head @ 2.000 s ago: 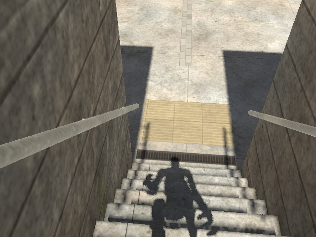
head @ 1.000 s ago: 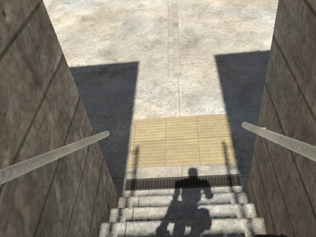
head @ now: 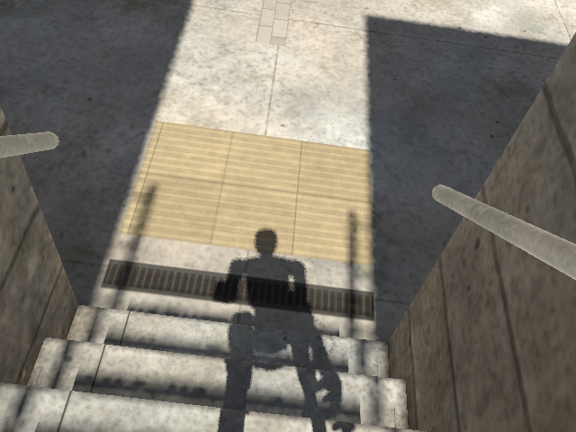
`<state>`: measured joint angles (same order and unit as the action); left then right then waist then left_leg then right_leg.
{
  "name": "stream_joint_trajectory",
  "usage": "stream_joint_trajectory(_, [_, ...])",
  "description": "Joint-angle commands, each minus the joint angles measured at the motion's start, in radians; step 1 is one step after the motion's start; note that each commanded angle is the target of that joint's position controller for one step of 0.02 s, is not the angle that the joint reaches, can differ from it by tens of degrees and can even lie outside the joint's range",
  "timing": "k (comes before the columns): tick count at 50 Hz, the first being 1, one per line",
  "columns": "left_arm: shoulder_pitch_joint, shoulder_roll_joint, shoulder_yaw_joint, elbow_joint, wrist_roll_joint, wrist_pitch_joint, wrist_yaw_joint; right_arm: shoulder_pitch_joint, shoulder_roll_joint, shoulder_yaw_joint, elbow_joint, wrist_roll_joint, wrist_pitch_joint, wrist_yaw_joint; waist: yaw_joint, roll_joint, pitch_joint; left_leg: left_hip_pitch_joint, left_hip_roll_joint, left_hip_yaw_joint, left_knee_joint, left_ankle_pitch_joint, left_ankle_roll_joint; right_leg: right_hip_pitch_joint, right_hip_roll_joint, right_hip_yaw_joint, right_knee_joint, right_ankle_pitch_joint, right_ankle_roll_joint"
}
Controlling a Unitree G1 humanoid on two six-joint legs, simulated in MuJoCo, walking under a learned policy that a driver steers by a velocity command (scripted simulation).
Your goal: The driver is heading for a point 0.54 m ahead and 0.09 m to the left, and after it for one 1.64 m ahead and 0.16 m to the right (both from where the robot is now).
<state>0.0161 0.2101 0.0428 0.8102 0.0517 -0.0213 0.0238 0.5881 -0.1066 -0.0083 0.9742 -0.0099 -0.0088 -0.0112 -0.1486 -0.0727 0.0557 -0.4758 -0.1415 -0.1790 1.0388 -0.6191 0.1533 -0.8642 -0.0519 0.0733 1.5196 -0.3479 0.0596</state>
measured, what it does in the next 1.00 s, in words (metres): goes down, turning left: right foot 0.21 m lower, then left foot 0.20 m lower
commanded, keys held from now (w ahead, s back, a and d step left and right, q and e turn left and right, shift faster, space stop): w+q+shift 0.60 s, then w+e+shift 0.40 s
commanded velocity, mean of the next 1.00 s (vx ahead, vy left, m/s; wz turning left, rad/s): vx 0.75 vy -0.21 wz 0.57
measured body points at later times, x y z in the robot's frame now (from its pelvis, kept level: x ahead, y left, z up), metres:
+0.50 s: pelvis +0.28 -0.06 -0.22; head +0.29 -0.07 +0.23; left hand +0.09 +0.12 -0.35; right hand +0.58 -0.14 -0.30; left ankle +0.37 +0.12 -0.77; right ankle +0.21 -0.16 -0.88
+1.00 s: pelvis +0.56 -0.03 -0.38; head +0.60 +0.00 +0.07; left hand +0.48 +0.28 -0.49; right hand +0.76 -0.24 -0.52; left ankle +0.45 +0.09 -1.09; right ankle +0.74 -0.10 -1.05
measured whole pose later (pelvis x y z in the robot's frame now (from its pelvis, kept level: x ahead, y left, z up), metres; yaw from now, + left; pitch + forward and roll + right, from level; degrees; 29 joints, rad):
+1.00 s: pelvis +0.56 -0.03 -0.38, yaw +35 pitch -1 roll +4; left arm 0.11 0.35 0.05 0.80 0.05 0.08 -0.18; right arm 0.25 -0.27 -0.11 1.01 0.00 -0.06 -0.11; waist 0.06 -0.04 0.14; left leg -0.28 0.08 0.14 0.74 -0.42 -0.05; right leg -0.66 -0.09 0.16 1.02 0.28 -0.02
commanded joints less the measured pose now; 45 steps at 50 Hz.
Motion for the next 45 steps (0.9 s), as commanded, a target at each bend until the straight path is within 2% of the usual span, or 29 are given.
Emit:
stream_joint_trajectory(1, [0.060,0.066,0.016,-0.032,-0.001,-0.026,0.002,-0.096,-0.262,-0.057,-0.116,0.004,-0.035,-0.002,0.125,0.286,-0.205,0.213,0.235,-0.583,-0.286,0.577,0.252,-0.045,0.015,0.034,-0.241,0.351,0.014])
stream_joint_trajectory(3, [-0.116,0.137,0.038,-0.109,-0.014,-0.030,-0.001,-0.069,-0.208,-0.046,-0.102,0.010,-0.046,-0.006,0.052,0.240,-0.095,0.154,0.157,-0.564,-0.240,0.268,0.221,-0.029,0.014,0.086,-0.474,0.591,0.031])
stream_joint_trajectory(7, [-0.066,0.042,0.013,-0.149,-0.048,-0.035,-0.037,-0.220,-0.213,-0.049,-0.157,0.010,-0.035,0.001,0.067,0.215,-0.057,-0.206,0.040,-0.348,-0.209,0.241,0.121,0.604,0.126,-0.055,-0.772,0.695,-0.004])
stream_joint_trajectory(9, [0.146,0.074,0.029,-0.090,-0.068,-0.028,-0.030,-0.302,-0.207,-0.042,-0.159,-0.016,-0.033,-0.019,0.169,0.294,-0.038,-0.206,0.013,-0.380,-0.027,0.225,0.106,0.721,0.087,0.045,-0.764,0.642,-0.031])
stream_joint_trajectory(10, [0.223,0.077,0.028,-0.077,-0.104,-0.043,-0.013,-0.249,-0.190,-0.042,-0.149,-0.022,-0.015,-0.043,0.174,0.193,0.021,-0.107,-0.026,-0.330,0.060,0.341,0.099,0.708,0.066,0.030,-1.033,0.530,-0.011])
stream_joint_trajectory(12, [0.546,0.132,0.059,0.039,-0.095,-0.046,-0.002,-0.336,-0.174,-0.042,-0.128,-0.031,0.010,-0.061,0.351,0.087,0.010,-0.181,-0.051,-0.231,0.558,0.515,0.096,0.932,-0.030,0.038,-1.182,0.728,-0.035])
stream_joint_trajectory(13, [0.624,0.112,0.060,0.072,-0.099,-0.036,-0.004,-0.419,-0.113,-0.034,-0.161,-0.027,0.012,-0.048,0.405,0.013,0.012,-0.338,-0.153,-0.117,1.000,0.161,0.071,1.019,-0.136,0.144,-1.216,0.759,-0.093])
stream_joint_trajectory(14, [0.611,0.099,0.031,0.078,-0.078,-0.043,-0.021,-0.470,0.011,-0.002,-0.227,-0.011,-0.001,-0.020,0.332,-0.103,0.019,-0.669,-0.177,-0.057,1.254,-0.107,0.083,1.124,-0.161,0.097,-0.790,1.027,0.018])
stream_joint_trajectory(15, [0.478,0.114,0.008,0.046,-0.053,-0.040,-0.051,-0.304,0.050,0.016,-0.290,0.024,0.000,-0.005,0.131,-0.274,-0.051,-0.843,-0.086,0.043,1.239,-0.068,0.068,1.169,-0.222,0.092,-0.581,1.376,0.091])
stream_joint_trajectory(16, [0.483,0.109,0.011,0.058,-0.074,-0.053,-0.053,-0.265,0.016,0.010,-0.264,0.012,-0.004,-0.016,0.134,-0.273,-0.103,-0.894,-0.010,0.110,1.208,0.005,0.054,1.154,-0.242,0.174,-0.666,1.246,0.102])
stream_joint_trajectory(19, [0.455,0.137,0.000,0.053,-0.043,-0.086,-0.029,-0.533,-0.086,-0.003,-0.314,-0.042,0.015,-0.023,0.130,-0.173,0.012,-0.903,0.147,0.016,1.134,0.283,-0.023,0.732,-0.311,0.379,-0.827,0.606,-0.010])
stream_joint_trajectory(20, [0.388,0.127,-0.014,0.016,-0.026,-0.087,-0.036,-0.568,-0.116,-0.006,-0.318,-0.032,0.029,-0.017,0.086,-0.018,0.086,-0.823,0.138,0.004,0.907,0.426,-0.059,0.498,-0.266,0.314,-0.853,0.346,-0.006])
stream_joint_trajectory(22, [0.330,0.090,-0.043,-0.017,-0.031,-0.101,-0.035,-0.576,-0.128,-0.001,-0.298,0.005,0.020,0.014,0.055,0.032,0.140,-0.466,0.093,0.128,0.498,0.654,-0.099,0.145,-0.207,0.150,-0.907,0.371,-0.002])
stream_joint_trajectory(23, [0.330,0.138,-0.027,0.006,-0.052,-0.097,-0.016,-0.580,-0.127,0.003,-0.279,-0.018,0.032,0.034,0.060,0.103,0.147,-0.356,0.090,0.191,0.369,0.735,-0.100,0.162,-0.200,0.107,-0.911,0.648,0.005])
stream_joint_trajectory(25, [0.381,0.225,-0.009,0.020,-0.050,-0.062,-0.048,-0.473,-0.190,-0.031,-0.228,-0.024,0.051,0.010,0.090,-0.255,-0.031,-0.236,0.141,0.181,0.363,0.759,-0.090,0.424,-0.155,-0.059,-0.956,0.534,-0.100])
stream_joint_trajectory(27, [0.533,0.157,-0.010,0.090,-0.008,-0.080,-0.033,-0.797,-0.171,-0.037,-0.291,-0.009,0.041,0.011,0.245,-0.038,0.128,-0.671,0.165,0.117,0.187,0.940,-0.025,0.772,-0.197,0.045,-0.782,0.320,-0.065])
stream_joint_trajectory(28, [0.470,0.170,-0.016,0.028,-0.006,-0.022,-0.044,-0.707,-0.246,-0.058,-0.241,-0.027,0.041,-0.006,0.271,-0.135,0.101,-0.534,0.201,0.160,0.038,0.763,-0.052,0.851,-0.147,-0.139,-0.868,0.284,-0.183])
stream_joint_trajectory(30, [0.512,0.029,-0.054,0.050,0.000,-0.013,-0.049,-0.714,-0.188,-0.060,-0.211,-0.005,0.008,0.012,0.312,0.049,0.143,-0.122,0.178,0.271,-0.284,1.005,-0.090,0.600,-0.030,-0.269,-0.810,-0.072,-0.241])
stream_joint_trajectory(32, [0.629,0.083,-0.039,0.155,-0.018,-0.022,-0.035,-0.676,-0.094,-0.040,-0.171,-0.011,0.013,0.039,0.281,0.168,0.135,0.191,0.091,0.374,-0.241,0.951,-0.092,0.435,-0.103,-0.159,-0.605,0.114,-0.178])
stream_joint_trajectory(34, [0.706,0.064,-0.056,0.167,-0.020,0.006,-0.071,-0.677,-0.141,-0.045,-0.179,0.007,0.037,0.046,0.319,0.085,0.101,0.223,0.025,0.383,-0.423,0.837,-0.068,0.500,0.047,-0.224,-0.607,0.258,-0.116])
stream_joint_trajectory(35, [0.672,0.101,-0.040,0.198,-0.025,0.023,-0.066,-0.593,-0.094,-0.033,-0.137,-0.033,0.025,0.047,0.257,0.121,0.103,0.460,0.018,0.376,-0.506,0.926,-0.084,0.384,0.070,-0.213,-0.449,0.175,-0.112])
stream_joint_trajectory(37, [0.499,0.250,0.016,0.196,-0.051,0.045,-0.028,-0.398,-0.124,-0.051,-0.067,-0.052,0.017,0.028,0.057,0.252,0.013,0.805,0.174,0.157,-0.690,1.075,-0.078,0.191,0.090,-0.168,-0.117,-0.477,-0.091])
stream_joint_trajectory(38, [0.348,0.307,0.035,0.120,-0.022,0.069,-0.026,-0.253,-0.188,-0.066,-0.021,-0.059,0.044,-0.012,-0.032,0.143,-0.009,0.800,0.271,0.090,-0.744,1.170,-0.093,0.247,0.104,-0.167,0.126,-0.429,-0.060])
stream_joint_trajectory(39, [0.319,0.260,0.034,0.061,-0.034,0.058,-0.028,-0.108,-0.285,-0.091,0.018,-0.068,0.027,-0.035,-0.013,0.152,-0.048,0.870,0.342,0.080,-0.620,1.432,-0.100,0.174,0.112,-0.116,0.282,-0.439,-0.040])
stream_joint_trajectory(40, [0.482,0.118,0.002,0.032,-0.071,0.068,-0.037,0.015,-0.322,-0.091,0.014,-0.051,0.010,-0.038,0.044,0.183,-0.292,1.142,0.674,-0.180,-0.306,2.144,0.084,0.000,0.105,0.066,0.457,-0.529,-0.010])
stream_joint_trajectory(41, [0.437,0.148,0.001,0.029,-0.015,0.071,-0.060,0.005,-0.335,-0.107,0.013,-0.011,-0.001,-0.059,0.028,0.086,-0.371,1.129,0.705,-0.229,-0.431,1.794,0.132,-0.096,0.043,0.137,0.366,-0.323,-0.031])
stream_joint_trajectory(42, [0.422,0.146,0.000,0.025,0.001,0.084,-0.097,-0.122,-0.334,-0.117,0.003,0.013,-0.004,-0.081,0.112,0.018,-0.251,0.938,0.648,-0.140,-0.535,1.459,0.145,-0.087,0.027,0.122,0.197,-0.181,-0.041])
stream_joint_trajectory(43, [0.413,0.153,0.003,0.017,0.002,0.096,-0.129,-0.299,-0.344,-0.135,-0.025,-0.005,-0.026,-0.108,0.184,0.124,-0.193,0.788,0.690,-0.193,-0.559,1.133,0.171,-0.108,-0.034,0.181,0.088,-0.099,-0.055])
stream_joint_trajectory(45, [0.282,0.168,0.006,-0.013,0.004,0.105,-0.175,-0.409,-0.318,-0.134,-0.067,0.017,-0.033,-0.108,0.228,0.008,-0.063,0.320,0.657,-0.057,-0.616,1.089,0.113,0.173,-0.098,0.135,-0.266,0.148,-0.032])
